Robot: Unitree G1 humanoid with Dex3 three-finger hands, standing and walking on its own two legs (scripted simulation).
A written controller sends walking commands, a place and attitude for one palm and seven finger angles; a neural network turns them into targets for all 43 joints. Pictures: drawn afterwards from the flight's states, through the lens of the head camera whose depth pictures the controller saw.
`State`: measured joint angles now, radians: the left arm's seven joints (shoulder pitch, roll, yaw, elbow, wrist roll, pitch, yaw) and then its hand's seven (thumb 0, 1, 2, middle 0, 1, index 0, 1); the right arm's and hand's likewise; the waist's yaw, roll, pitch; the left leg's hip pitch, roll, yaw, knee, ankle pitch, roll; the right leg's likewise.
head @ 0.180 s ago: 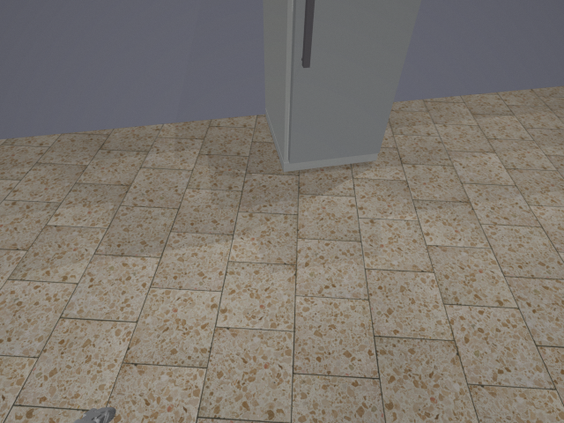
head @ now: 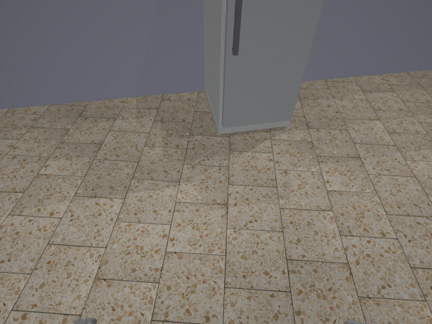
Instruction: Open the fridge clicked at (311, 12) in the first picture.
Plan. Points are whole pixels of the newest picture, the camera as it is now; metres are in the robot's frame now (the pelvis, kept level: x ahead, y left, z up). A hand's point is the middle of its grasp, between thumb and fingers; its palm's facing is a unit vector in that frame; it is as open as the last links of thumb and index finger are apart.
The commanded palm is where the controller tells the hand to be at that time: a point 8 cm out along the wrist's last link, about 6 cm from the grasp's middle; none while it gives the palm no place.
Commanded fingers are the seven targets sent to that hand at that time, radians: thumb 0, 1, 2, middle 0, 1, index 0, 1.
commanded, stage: stand and wait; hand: left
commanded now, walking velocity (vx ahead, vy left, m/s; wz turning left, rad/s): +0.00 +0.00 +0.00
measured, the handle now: (237, 8) +1.46 -0.01 +0.08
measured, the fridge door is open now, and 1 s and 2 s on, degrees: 0 0 0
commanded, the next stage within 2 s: look at it before walking up in 0.64 s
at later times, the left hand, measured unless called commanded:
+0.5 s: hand out of the picture +0.05 +0.24 -0.15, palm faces -0.04 -0.94 -0.33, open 7.4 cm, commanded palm none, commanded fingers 0.00 0.90 0.90 -0.20 -0.30 -0.20 -0.30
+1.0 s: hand out of the picture +0.07 +0.23 -0.15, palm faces -0.04 -0.94 -0.33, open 7.4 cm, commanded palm none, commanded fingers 0.00 0.90 0.90 -0.20 -0.30 -0.20 -0.30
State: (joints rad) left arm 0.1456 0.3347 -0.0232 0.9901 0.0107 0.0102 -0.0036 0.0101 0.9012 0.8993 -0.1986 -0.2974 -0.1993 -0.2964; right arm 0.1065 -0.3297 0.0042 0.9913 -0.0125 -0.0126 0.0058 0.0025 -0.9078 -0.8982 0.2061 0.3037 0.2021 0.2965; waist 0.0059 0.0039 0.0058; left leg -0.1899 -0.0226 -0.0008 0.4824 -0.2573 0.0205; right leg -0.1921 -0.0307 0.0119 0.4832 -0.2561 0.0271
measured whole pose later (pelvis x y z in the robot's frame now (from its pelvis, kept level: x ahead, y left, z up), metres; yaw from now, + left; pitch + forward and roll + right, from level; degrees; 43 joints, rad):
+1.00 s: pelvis -0.01 -0.01 +0.01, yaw +0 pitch -2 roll +0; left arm 0.14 0.34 -0.02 1.08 0.01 0.00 0.00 0.01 0.90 0.90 -0.20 -0.30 -0.20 -0.30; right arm 0.11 -0.34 0.00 1.11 -0.01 -0.01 0.01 0.00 -0.91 -0.90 0.21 0.30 0.20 0.30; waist 0.00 0.00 0.03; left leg -0.16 0.00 -0.01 0.39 -0.20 0.00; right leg -0.16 -0.01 0.00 0.39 -0.20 0.01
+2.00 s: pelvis +0.13 -0.07 +0.01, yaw -16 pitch +1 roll +0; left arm 0.44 0.13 0.02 1.06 0.02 -0.06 -0.01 0.01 0.90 0.90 -0.20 -0.30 -0.20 -0.30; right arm 0.17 -0.21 -0.06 1.00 -0.02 -0.01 0.02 0.00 -0.91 -0.90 0.20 0.30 0.20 0.30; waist 0.03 0.02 0.02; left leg -0.62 0.12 0.04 1.06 -0.19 -0.06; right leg -0.09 0.07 0.02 0.35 -0.27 -0.07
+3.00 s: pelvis +0.53 -0.20 -0.01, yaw -38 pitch -1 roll -1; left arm 0.19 0.17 0.07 1.01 0.01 -0.06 0.02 -0.02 0.94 0.90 -0.20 -0.30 -0.20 -0.30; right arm 0.36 -0.11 -0.04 1.11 -0.02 -0.02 -0.01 0.01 -0.91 -0.90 0.20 0.30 0.20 0.30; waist -0.04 0.01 0.05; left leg -0.45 0.15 0.08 1.22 -0.36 -0.02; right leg -0.26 0.04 -0.15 0.51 -0.24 -0.08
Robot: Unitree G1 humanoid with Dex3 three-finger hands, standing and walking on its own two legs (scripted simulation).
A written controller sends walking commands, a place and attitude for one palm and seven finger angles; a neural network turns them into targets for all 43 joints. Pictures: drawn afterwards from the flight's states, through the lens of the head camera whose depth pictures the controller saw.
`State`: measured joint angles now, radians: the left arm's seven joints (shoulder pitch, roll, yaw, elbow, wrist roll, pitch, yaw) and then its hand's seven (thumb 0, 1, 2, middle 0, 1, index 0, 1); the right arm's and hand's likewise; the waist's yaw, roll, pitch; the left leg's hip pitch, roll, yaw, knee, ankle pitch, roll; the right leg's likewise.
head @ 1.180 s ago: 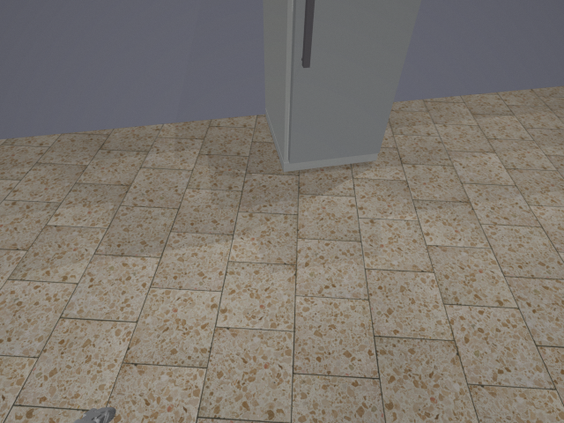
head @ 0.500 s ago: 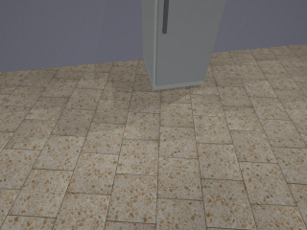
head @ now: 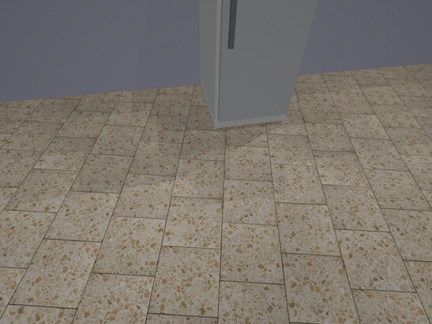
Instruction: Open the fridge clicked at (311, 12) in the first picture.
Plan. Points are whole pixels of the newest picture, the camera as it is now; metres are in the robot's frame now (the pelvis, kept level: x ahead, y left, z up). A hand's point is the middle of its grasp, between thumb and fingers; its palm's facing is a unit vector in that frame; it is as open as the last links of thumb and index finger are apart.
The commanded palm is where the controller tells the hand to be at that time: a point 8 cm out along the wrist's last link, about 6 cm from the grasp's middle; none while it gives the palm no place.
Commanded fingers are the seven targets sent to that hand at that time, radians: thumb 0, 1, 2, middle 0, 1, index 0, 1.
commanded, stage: look at it before walking up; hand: left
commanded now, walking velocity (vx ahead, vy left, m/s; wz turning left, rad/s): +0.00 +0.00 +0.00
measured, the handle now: (232, 1) +1.47 +0.00 +0.08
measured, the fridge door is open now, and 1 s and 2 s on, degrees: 0 0 0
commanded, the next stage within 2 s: walk to a spot facing it in 0.26 s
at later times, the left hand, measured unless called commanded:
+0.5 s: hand out of the picture +0.07 +0.24 -0.16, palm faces -0.04 -0.95 -0.31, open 7.4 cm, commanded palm none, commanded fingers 0.00 0.90 0.90 -0.20 -0.30 -0.20 -0.30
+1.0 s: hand out of the picture +0.12 +0.11 -0.16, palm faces -0.19 -0.97 -0.18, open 7.4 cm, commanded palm none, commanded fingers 0.00 0.90 0.90 -0.20 -0.30 -0.20 -0.30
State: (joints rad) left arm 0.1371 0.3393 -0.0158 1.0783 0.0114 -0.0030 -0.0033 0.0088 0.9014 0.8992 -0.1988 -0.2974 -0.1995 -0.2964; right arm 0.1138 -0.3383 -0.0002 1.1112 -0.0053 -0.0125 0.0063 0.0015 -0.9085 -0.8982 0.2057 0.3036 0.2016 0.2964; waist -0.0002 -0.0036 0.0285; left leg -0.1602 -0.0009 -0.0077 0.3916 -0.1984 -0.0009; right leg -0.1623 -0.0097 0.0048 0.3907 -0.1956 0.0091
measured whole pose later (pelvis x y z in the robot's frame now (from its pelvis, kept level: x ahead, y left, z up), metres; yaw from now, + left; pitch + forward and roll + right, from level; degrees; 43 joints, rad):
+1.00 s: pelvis +0.13 -0.06 +0.00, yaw -16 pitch +1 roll +0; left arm 0.44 0.13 0.02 1.06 0.02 -0.06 -0.01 0.01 0.90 0.90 -0.20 -0.30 -0.20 -0.30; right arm 0.17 -0.21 -0.06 1.00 -0.02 -0.01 0.02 0.00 -0.91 -0.90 0.20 0.30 0.20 0.30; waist 0.03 0.02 0.02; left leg -0.62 0.12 0.04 1.06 -0.19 -0.06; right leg -0.09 0.07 0.02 0.35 -0.27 -0.07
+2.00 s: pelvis +0.54 -0.19 -0.01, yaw -38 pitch -1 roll -1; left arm 0.19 0.17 0.07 1.01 0.01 -0.06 0.02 -0.02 0.94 0.90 -0.20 -0.30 -0.20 -0.30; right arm 0.36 -0.11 -0.04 1.11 -0.02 -0.02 -0.01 0.01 -0.91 -0.90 0.20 0.30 0.20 0.30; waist -0.04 0.01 0.05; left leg -0.45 0.15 0.08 1.22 -0.36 -0.02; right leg -0.26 0.04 -0.15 0.51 -0.24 -0.08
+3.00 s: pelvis +0.80 -0.42 -0.01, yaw -44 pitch -1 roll +0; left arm 0.09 0.12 0.03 0.96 0.02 -0.01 0.03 -0.01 0.91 0.90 -0.20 -0.30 -0.20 -0.30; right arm 0.26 -0.15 -0.05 1.04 -0.01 0.04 0.00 0.00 -0.92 -0.90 0.20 0.30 0.20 0.30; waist -0.05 0.02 0.05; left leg -0.47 0.11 0.10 1.04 -0.41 -0.05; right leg -0.30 -0.09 -0.30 0.51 -0.19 -0.06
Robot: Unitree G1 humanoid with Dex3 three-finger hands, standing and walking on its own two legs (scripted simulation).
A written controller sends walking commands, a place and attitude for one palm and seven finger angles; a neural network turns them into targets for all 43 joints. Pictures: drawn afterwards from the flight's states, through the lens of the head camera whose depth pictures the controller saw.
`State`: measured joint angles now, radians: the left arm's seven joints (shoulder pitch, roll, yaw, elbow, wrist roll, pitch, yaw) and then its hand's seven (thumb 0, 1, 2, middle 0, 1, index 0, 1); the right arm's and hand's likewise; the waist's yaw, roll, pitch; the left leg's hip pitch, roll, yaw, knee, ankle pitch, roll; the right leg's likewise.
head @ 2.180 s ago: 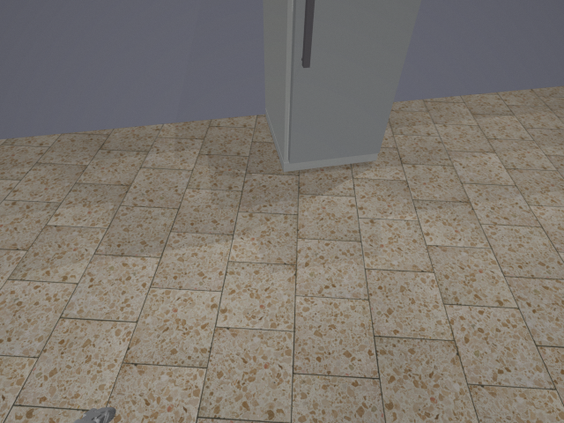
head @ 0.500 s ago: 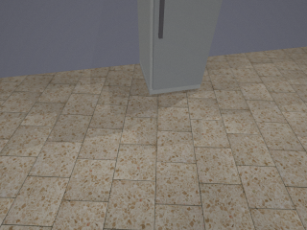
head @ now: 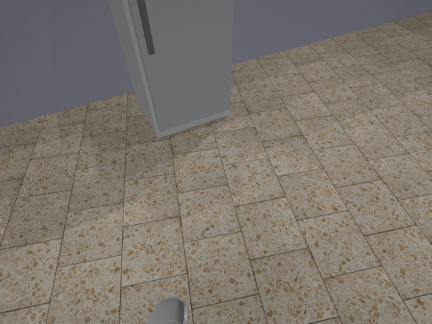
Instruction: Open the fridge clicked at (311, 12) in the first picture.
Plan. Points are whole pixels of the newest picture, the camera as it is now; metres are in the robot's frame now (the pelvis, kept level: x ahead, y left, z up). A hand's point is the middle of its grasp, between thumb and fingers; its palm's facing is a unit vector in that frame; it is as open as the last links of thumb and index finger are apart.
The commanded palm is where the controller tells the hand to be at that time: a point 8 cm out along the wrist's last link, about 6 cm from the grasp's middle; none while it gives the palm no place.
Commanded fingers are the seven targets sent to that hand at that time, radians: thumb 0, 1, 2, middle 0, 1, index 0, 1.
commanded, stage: walk to a spot facing it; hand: left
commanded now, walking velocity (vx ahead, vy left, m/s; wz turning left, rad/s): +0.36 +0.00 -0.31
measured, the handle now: (139, 1) +1.27 +0.43 +0.08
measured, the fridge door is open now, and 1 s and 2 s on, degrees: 0 0 0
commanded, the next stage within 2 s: turn to face it in 1.52 s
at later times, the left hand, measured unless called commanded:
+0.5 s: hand (124, 248) +0.31 +0.27 -0.18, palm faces -0.15 -0.97 -0.18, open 7.4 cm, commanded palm none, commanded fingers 0.00 0.90 0.90 -0.20 -0.30 -0.20 -0.30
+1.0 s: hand (193, 169) +0.58 +0.13 -0.18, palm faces -0.33 -0.92 -0.20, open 7.2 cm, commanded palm none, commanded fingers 0.00 0.90 0.90 -0.20 -0.30 -0.20 -0.30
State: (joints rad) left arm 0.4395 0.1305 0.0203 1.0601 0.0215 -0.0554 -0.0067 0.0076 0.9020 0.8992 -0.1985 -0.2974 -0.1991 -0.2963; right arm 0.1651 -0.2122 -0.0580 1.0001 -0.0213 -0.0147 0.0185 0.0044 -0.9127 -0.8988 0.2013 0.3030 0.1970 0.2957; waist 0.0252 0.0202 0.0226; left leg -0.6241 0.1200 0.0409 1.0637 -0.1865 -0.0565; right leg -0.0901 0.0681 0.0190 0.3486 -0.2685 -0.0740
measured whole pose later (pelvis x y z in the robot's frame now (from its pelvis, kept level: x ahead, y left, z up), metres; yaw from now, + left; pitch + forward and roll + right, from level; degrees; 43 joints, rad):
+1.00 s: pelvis +0.43 -0.01 -0.01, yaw -22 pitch -1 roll -1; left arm 0.19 0.17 0.07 1.01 0.01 -0.06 0.02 -0.02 0.94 0.90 -0.20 -0.30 -0.20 -0.30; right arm 0.36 -0.11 -0.04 1.11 -0.02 -0.02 -0.01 0.01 -0.91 -0.90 0.20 0.30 0.20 0.30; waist -0.04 0.01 0.05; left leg -0.45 0.15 0.08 1.22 -0.36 -0.02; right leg -0.26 0.04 -0.15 0.51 -0.24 -0.08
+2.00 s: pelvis +0.74 -0.16 -0.01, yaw -28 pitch -1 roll +0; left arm 0.09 0.12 0.03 0.96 0.02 -0.01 0.03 -0.01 0.91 0.90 -0.20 -0.30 -0.20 -0.30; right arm 0.26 -0.15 -0.05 1.04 -0.01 0.04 0.00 0.00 -0.92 -0.90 0.20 0.30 0.20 0.30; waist -0.05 0.02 0.05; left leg -0.47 0.11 0.10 1.04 -0.41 -0.05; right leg -0.30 -0.09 -0.30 0.51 -0.19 -0.06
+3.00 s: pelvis +0.70 -0.17 -0.01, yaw +8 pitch -1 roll +1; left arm 0.22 0.20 0.03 0.89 0.03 0.02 0.02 0.01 0.90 0.90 -0.20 -0.30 -0.20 -0.30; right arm 0.19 -0.27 -0.09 0.94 -0.01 0.09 0.04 0.00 -0.91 -0.90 0.20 0.30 0.20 0.30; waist 0.00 0.00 0.08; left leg -0.41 0.05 0.04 0.92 -0.43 -0.07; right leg -0.23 -0.15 -0.22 0.53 -0.27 0.01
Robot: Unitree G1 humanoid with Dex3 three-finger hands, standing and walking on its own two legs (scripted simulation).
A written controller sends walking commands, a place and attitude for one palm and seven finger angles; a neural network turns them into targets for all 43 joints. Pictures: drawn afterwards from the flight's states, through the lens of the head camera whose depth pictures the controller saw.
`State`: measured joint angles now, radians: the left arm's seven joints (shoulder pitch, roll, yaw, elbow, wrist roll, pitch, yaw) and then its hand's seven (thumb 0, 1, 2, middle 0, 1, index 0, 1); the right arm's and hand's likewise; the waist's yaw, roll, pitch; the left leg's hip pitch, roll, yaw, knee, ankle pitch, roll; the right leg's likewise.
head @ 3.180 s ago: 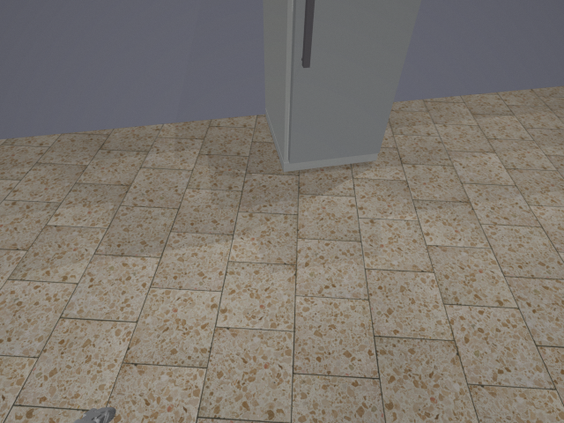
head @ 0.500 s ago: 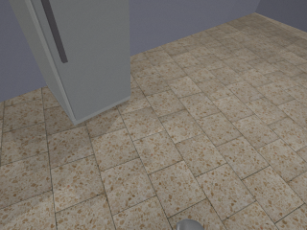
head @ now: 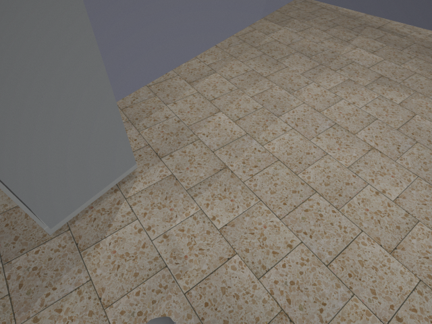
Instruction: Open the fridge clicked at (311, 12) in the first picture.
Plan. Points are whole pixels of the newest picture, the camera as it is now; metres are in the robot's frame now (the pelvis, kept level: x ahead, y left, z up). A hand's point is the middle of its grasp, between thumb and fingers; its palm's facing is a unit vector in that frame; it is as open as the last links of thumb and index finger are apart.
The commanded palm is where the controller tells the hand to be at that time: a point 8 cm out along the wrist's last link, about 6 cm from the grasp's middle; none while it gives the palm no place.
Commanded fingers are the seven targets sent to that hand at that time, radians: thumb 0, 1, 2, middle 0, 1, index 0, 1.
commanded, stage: walk to a spot facing it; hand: left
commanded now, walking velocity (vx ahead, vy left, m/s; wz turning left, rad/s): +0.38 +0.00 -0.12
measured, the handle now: out of the picture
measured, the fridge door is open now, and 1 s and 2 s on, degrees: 0 0 0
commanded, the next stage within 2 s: turn to face it in 0.52 s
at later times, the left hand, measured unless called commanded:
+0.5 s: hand (119, 271) +0.26 +0.24 -0.17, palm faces -0.08 -0.99 -0.15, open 7.4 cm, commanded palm none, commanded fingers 0.00 0.90 0.90 -0.20 -0.30 -0.20 -0.30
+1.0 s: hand (179, 188) +0.49 +0.12 -0.15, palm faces -0.11 -0.98 -0.16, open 7.3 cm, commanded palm none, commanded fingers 0.00 0.90 0.90 -0.20 -0.30 -0.20 -0.30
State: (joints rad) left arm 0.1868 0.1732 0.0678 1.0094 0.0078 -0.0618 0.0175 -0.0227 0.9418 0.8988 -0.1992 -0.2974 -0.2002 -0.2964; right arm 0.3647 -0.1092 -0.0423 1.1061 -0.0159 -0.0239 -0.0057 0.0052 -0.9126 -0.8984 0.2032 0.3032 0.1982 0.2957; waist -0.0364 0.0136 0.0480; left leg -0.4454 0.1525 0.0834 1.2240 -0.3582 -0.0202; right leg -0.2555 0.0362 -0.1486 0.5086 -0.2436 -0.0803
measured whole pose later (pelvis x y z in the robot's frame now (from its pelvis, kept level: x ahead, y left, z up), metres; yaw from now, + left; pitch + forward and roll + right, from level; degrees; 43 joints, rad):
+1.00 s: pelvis +0.34 -0.02 +0.00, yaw -6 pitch -1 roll +0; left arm 0.09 0.12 0.03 0.96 0.02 -0.01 0.03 -0.01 0.91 0.90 -0.20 -0.30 -0.20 -0.30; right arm 0.26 -0.15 -0.05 1.04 -0.01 0.04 0.00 0.00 -0.92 -0.90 0.20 0.30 0.20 0.30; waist -0.05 0.02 0.05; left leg -0.47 0.11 0.10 1.04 -0.41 -0.05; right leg -0.30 -0.09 -0.30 0.51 -0.19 -0.06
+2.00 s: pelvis +0.31 -0.05 +0.01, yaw +30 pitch -1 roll +1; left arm 0.22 0.20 0.03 0.89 0.03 0.02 0.02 0.01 0.90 0.90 -0.20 -0.30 -0.20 -0.30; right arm 0.19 -0.27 -0.09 0.94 -0.01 0.09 0.04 0.00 -0.91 -0.90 0.20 0.30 0.20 0.30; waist 0.00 0.00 0.08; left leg -0.41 0.05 0.04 0.92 -0.43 -0.07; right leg -0.23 -0.15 -0.22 0.53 -0.27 0.01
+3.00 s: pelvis +0.29 -0.06 +0.01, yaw +55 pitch -1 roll +1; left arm 0.34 0.18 0.03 1.01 0.03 -0.02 0.01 0.01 0.90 0.90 -0.20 -0.30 -0.20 -0.30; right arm 0.20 -0.23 -0.06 1.02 -0.02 0.05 0.03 0.00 -0.91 -0.90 0.20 0.30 0.19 0.30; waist 0.05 0.00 0.03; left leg -0.30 0.05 0.04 0.77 -0.42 -0.03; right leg -0.18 -0.08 -0.18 0.43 -0.24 -0.02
